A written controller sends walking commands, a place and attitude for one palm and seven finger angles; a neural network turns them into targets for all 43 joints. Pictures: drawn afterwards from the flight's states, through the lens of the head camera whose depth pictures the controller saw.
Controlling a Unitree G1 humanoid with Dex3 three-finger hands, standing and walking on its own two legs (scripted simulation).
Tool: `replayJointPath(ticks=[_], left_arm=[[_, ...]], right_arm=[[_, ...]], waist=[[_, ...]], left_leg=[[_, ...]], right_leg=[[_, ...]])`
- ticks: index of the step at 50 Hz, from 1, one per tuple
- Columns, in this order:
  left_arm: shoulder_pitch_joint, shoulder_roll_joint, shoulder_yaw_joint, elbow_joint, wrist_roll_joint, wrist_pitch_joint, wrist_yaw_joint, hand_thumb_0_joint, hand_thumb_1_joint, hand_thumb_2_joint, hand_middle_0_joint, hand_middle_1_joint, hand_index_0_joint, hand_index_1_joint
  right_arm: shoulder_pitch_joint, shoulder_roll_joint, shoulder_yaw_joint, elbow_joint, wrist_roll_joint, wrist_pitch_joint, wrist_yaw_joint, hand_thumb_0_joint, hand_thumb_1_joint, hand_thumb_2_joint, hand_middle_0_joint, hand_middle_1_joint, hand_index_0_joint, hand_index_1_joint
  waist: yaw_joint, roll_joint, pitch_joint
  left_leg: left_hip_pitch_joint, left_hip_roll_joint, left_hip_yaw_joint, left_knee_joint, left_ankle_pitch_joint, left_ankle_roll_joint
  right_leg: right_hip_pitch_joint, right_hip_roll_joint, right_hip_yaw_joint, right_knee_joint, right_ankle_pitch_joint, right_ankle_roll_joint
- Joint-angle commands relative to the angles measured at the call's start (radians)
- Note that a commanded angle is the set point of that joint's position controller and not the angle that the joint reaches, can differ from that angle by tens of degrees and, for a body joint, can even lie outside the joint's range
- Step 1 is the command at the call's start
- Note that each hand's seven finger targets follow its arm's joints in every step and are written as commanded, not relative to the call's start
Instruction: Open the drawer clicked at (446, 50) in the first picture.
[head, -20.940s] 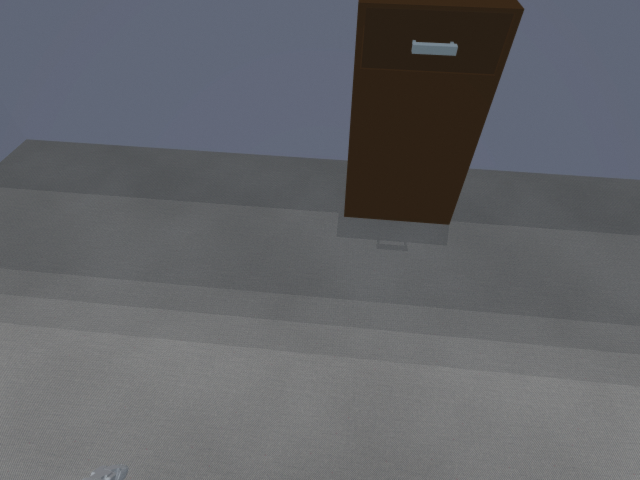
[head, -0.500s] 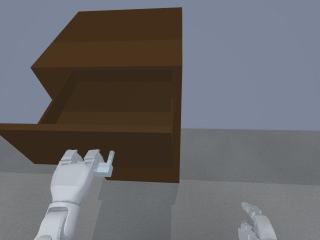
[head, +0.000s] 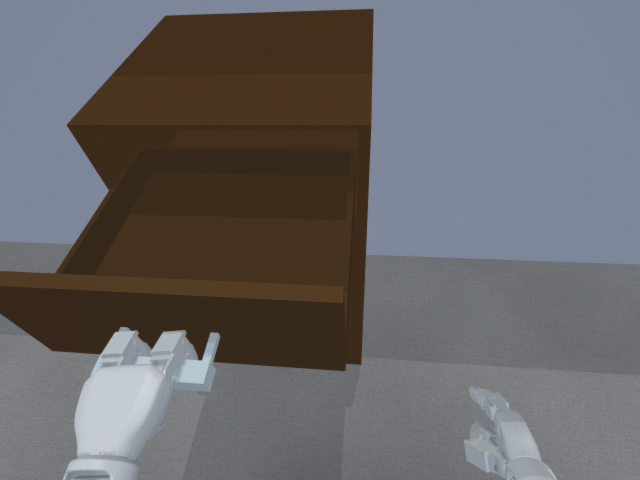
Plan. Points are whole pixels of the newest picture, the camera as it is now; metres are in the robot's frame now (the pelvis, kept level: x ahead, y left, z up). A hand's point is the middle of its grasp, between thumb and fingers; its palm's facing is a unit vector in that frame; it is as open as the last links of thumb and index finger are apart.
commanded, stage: pull the drawer open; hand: left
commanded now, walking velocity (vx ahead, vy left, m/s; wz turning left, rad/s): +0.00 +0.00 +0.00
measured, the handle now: (161, 354) +0.24 +0.22 +0.04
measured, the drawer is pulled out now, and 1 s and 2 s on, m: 0.30 0.30 0.30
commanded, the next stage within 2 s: open the thumb to release the handle in 0.24 s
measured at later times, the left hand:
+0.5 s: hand (144, 408) +0.19 +0.23 +0.02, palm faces +0.06 -0.08 -0.99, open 6.4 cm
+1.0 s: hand (143, 411) +0.18 +0.23 +0.03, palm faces +0.04 -0.11 -0.99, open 13.5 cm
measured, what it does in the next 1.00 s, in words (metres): stands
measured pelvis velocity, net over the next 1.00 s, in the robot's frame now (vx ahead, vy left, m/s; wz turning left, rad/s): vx -0.02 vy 0.00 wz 0.02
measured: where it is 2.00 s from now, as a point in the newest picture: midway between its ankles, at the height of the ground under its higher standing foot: outside the picture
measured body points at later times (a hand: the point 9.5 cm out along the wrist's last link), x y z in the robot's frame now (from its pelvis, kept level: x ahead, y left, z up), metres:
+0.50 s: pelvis +0.00 +0.00 -0.01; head +0.03 -0.03 +0.44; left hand +0.18 +0.23 +0.08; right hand +0.19 -0.24 -0.12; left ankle -0.03 +0.13 -0.71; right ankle +0.00 -0.11 -0.71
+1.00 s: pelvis -0.02 +0.00 +0.00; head +0.01 -0.03 +0.45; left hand +0.18 +0.23 +0.08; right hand +0.21 -0.21 -0.09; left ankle -0.03 +0.13 -0.71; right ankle +0.00 -0.11 -0.71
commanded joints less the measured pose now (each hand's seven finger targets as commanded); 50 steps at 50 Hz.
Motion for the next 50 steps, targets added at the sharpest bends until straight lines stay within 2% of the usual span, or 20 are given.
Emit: replayJointPath(ticks=[1,7,10,16,17,18,19,20,23,27,29,33,35,37,39,41,43,46,47,50], left_arm=[[0.075,0.155,0.18,-0.225,-0.024,0.025,0.07,0.0,0.9,0.9,-0.4,-1.35,-0.4,-1.35],[0.218,0.14,0.163,-0.297,-0.043,0.025,0.076,0.0,0.9,0.9,-0.4,-1.35,-0.4,-1.35],[0.286,0.15,0.183,-0.303,-0.057,0.029,0.08,0.0,0.9,0.9,-0.4,-1.35,-0.4,-1.35],[0.363,0.159,0.204,-0.339,-0.059,0.031,0.108,0.0,0.9,0.9,-0.4,-1.35,-0.4,-1.35],[-0.066,0.19,0.199,-0.314,-0.024,0.029,0.116,0.0,0.9,0.9,-0.4,-1.35,-0.4,-1.35],[-0.086,0.184,0.229,-0.317,-0.017,0.018,0.126,0.0,0.83,0.87,-0.395,-1.342,-0.395,-1.342],[0.009,0.2,0.253,-0.25,-0.011,0.022,0.14,0.0,0.76,0.84,-0.39,-1.335,-0.39,-1.335],[0.042,0.163,0.226,-0.203,-0.015,0.03,0.138,0.0,0.69,0.81,-0.385,-1.327,-0.385,-1.327],[-0.041,0.143,0.176,-0.229,-0.032,0.053,0.121,0.0,0.48,0.72,-0.37,-1.305,-0.37,-1.305],[-0.041,0.132,0.129,-0.188,-0.021,0.075,0.079,0.0,0.2,0.6,-0.35,-1.275,-0.35,-1.275],[-0.091,0.12,0.102,-0.173,-0.015,0.079,0.059,0.0,0.06,0.54,-0.34,-1.26,-0.34,-1.26],[-0.088,0.138,0.108,-0.169,-0.013,0.068,0.025,0.0,-0.22,0.42,-0.32,-1.23,-0.32,-1.23],[-0.125,0.14,0.11,-0.153,-0.016,0.058,0.011,0.0,-0.36,0.36,-0.31,-1.215,-0.31,-1.215],[-0.142,0.136,0.106,-0.143,-0.012,0.045,0.002,0.0,-0.5,0.3,-0.3,-1.2,-0.3,-1.2],[-0.129,0.149,0.128,-0.134,-0.011,0.033,0.0,0.0,-0.5,0.3,-0.3,-1.2,-0.3,-1.2],[-0.172,0.149,0.128,-0.119,-0.013,0.022,-0.004,0.0,-0.5,0.3,-0.3,-1.2,-0.3,-1.2],[-0.163,0.167,0.154,-0.109,-0.015,0.017,0.0,0.0,-0.5,0.3,-0.3,-1.2,-0.3,-1.2],[-0.219,0.147,0.13,-0.111,-0.007,0.009,0.008,0.0,-0.5,0.3,-0.3,-1.2,-0.3,-1.2],[-0.169,0.079,0.068,-0.102,-0.01,0.012,0.007,0.0,-0.5,0.3,-0.3,-1.2,-0.3,-1.2],[-0.218,0.111,0.085,-0.109,-0.003,0.019,0.014,0.0,-0.5,0.3,-0.3,-1.2,-0.3,-1.2]], right_arm=[[-0.118,-0.093,-0.03,-0.169,0.004,-0.051,-0.004,0.0,-0.9,-0.9,0.2,0.3,0.2,0.3],[-0.117,-0.103,-0.028,-0.194,0.006,-0.052,0.014,0.0,-0.9,-0.9,0.2,0.3,0.2,0.3],[-0.116,-0.109,-0.026,-0.203,0.009,-0.049,0.02,0.0,-0.9,-0.9,0.2,0.3,0.2,0.3],[-0.108,-0.118,-0.031,-0.216,0.009,-0.043,0.031,0.0,-0.9,-0.9,0.2,0.3,0.2,0.3],[-0.113,-0.127,-0.032,-0.16,-0.005,-0.026,0.016,0.0,-0.9,-0.9,0.2,0.3,0.2,0.3],[-0.095,-0.113,-0.048,-0.176,-0.013,-0.033,-0.002,0.0,-0.9,-0.9,0.2,0.3,0.2,0.3],[-0.086,-0.109,-0.05,-0.18,-0.013,-0.042,-0.004,0.0,-0.9,-0.9,0.2,0.3,0.2,0.3],[-0.084,-0.106,-0.051,-0.17,-0.004,-0.042,-0.006,0.0,-0.9,-0.9,0.2,0.3,0.2,0.3],[-0.098,-0.114,-0.055,-0.166,0.004,-0.041,-0.015,0.0,-0.9,-0.9,0.2,0.3,0.2,0.3],[-0.112,-0.104,-0.04,-0.159,0.011,-0.044,-0.025,0.0,-0.9,-0.9,0.2,0.3,0.2,0.3],[-0.12,-0.104,-0.031,-0.153,0.01,-0.045,-0.029,0.0,-0.9,-0.9,0.2,0.3,0.2,0.3],[-0.127,-0.099,-0.023,-0.156,0.011,-0.053,-0.036,0.0,-0.9,-0.9,0.2,0.3,0.2,0.3],[-0.131,-0.095,-0.019,-0.145,0.012,-0.054,-0.04,0.0,-0.9,-0.9,0.2,0.3,0.2,0.3],[-0.133,-0.092,-0.015,-0.144,0.009,-0.056,-0.042,0.0,-0.9,-0.9,0.2,0.3,0.2,0.3],[-0.128,-0.09,-0.014,-0.144,0.007,-0.06,-0.042,0.0,-0.9,-0.9,0.2,0.3,0.2,0.3],[-0.13,-0.091,-0.017,-0.136,0.006,-0.059,-0.045,0.0,-0.9,-0.9,0.2,0.3,0.2,0.3],[-0.134,-0.091,-0.02,-0.133,0.007,-0.059,-0.048,0.0,-0.9,-0.9,0.2,0.3,0.2,0.3],[-0.131,-0.09,-0.024,-0.126,0.004,-0.06,-0.047,0.0,-0.9,-0.9,0.2,0.3,0.2,0.3],[-0.128,-0.084,-0.027,-0.133,0.005,-0.063,-0.038,0.0,-0.9,-0.9,0.2,0.3,0.2,0.3],[-0.125,-0.091,-0.033,-0.127,0.007,-0.059,-0.036,0.0,-0.9,-0.9,0.2,0.3,0.2,0.3]], waist=[[0.042,-0.025,-0.171],[0.048,-0.028,-0.182],[0.053,-0.051,-0.173],[0.054,-0.008,-0.194],[-0.036,-0.028,-0.152],[-0.007,-0.013,-0.172],[0.016,-0.021,-0.2],[0.013,-0.019,-0.212],[0.0,-0.017,-0.232],[0.015,-0.062,-0.196],[0.008,-0.077,-0.157],[0.026,-0.072,-0.153],[0.021,-0.088,-0.123],[0.024,-0.07,-0.107],[0.032,-0.064,-0.122],[0.022,-0.085,-0.096],[0.03,-0.053,-0.103],[0.021,-0.047,-0.116],[0.023,-0.034,-0.118],[0.016,-0.056,-0.134]], left_leg=[[0.073,-0.065,-0.027,-0.057,0.369,0.029],[0.06,-0.057,-0.026,-0.041,0.428,0.03],[0.038,-0.054,-0.026,-0.038,0.408,0.03],[0.034,-0.048,-0.025,-0.014,0.452,0.028],[0.022,-0.064,-0.045,-0.003,0.351,0.03],[0.033,-0.061,-0.039,-0.008,0.329,0.034],[0.049,-0.067,-0.034,0.0,0.329,0.033],[0.05,-0.067,-0.033,-0.004,0.337,0.031],[0.066,-0.065,-0.035,-0.014,0.341,0.031],[0.062,-0.064,-0.037,-0.039,0.326,0.037],[0.058,-0.065,-0.037,-0.053,0.291,0.037],[0.074,-0.068,-0.036,-0.078,0.277,0.036],[0.066,-0.072,-0.032,-0.087,0.244,0.04],[0.065,-0.074,-0.033,-0.096,0.229,0.039],[0.074,-0.074,-0.029,-0.098,0.233,0.038],[0.066,-0.076,-0.03,-0.102,0.219,0.039],[0.075,-0.076,-0.03,-0.11,0.228,0.034],[0.081,-0.076,-0.029,-0.11,0.229,0.035],[0.083,-0.075,-0.031,-0.109,0.247,0.034],[0.087,-0.071,-0.034,-0.107,0.253,0.033]], right_leg=[[0.126,0.038,0.014,-0.099,0.401,-0.028],[0.136,0.032,0.029,-0.081,0.475,-0.023],[0.138,0.031,0.036,-0.078,0.474,-0.023],[0.114,0.035,0.05,-0.051,0.495,-0.026],[0.026,0.035,0.047,-0.054,0.434,-0.029],[0.046,0.04,0.032,-0.059,0.398,-0.03],[0.042,0.039,0.044,-0.061,0.381,-0.033],[0.059,0.04,0.021,-0.057,0.399,-0.032],[0.07,0.036,0.012,-0.067,0.379,-0.028],[0.096,0.033,-0.009,-0.087,0.359,-0.022],[0.085,0.034,-0.005,-0.105,0.322,-0.02],[0.121,0.033,0.001,-0.131,0.302,-0.023],[0.124,0.029,0.002,-0.15,0.288,-0.018],[0.121,0.028,0.0,-0.16,0.262,-0.019],[0.13,0.027,0.007,-0.166,0.257,-0.019],[0.12,0.028,0.007,-0.176,0.253,-0.016],[0.137,0.029,0.01,-0.183,0.262,-0.02],[0.122,0.029,0.005,-0.179,0.251,-0.02],[0.119,0.032,-0.008,-0.168,0.261,-0.022],[0.115,0.034,-0.012,-0.165,0.263,-0.023]])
